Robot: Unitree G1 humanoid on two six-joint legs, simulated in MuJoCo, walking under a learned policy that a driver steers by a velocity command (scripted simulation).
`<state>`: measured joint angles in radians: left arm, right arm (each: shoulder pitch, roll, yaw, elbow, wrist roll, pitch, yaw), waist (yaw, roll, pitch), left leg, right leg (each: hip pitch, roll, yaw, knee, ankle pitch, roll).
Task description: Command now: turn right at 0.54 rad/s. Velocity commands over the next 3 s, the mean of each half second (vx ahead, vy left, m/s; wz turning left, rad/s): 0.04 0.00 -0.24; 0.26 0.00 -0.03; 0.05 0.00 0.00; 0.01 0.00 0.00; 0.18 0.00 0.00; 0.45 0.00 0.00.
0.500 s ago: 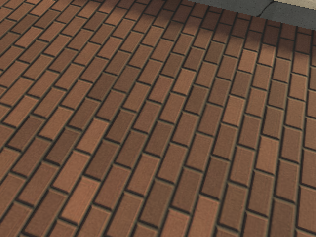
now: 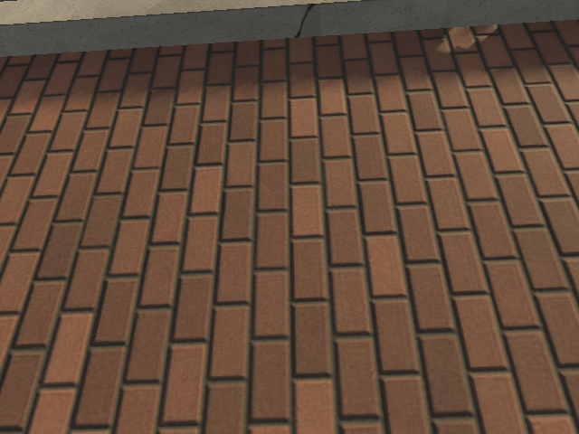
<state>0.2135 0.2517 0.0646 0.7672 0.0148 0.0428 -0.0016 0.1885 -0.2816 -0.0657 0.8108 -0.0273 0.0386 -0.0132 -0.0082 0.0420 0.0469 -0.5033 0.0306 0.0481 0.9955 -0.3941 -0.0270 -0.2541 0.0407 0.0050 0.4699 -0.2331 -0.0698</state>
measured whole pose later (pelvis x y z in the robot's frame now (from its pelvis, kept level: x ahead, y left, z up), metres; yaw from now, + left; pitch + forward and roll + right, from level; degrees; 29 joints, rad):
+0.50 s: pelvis +0.02 +0.03 +0.00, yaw -6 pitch -1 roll -1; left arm 0.23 0.24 0.03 0.85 0.04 0.02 -0.01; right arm 0.23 -0.22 -0.02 0.81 -0.02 0.01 -0.01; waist 0.00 -0.02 0.01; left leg -0.17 -0.02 0.03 0.45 -0.27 0.05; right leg -0.17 0.04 0.01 0.53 -0.39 -0.06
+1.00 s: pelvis +0.18 +0.05 -0.02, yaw -6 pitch -1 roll -1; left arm 0.37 0.23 0.02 1.02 0.00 -0.04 0.01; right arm 0.11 -0.24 -0.03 0.81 -0.02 -0.05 0.01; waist 0.05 -0.01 0.10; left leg -0.43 -0.01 0.08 0.60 -0.16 0.08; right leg -0.12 0.04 0.04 0.89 -0.52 -0.03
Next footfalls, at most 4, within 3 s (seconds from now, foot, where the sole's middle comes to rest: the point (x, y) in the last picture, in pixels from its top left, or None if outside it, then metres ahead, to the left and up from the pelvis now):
0.30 left None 0.06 0.12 -0.78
0.58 right None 0.02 -0.07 -0.78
0.94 left None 0.32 0.11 -0.78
1.30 right None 0.26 -0.07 -0.78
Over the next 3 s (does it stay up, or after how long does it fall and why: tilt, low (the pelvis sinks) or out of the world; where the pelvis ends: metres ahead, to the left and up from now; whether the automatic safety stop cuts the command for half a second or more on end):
stays up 0.59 0.00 -0.01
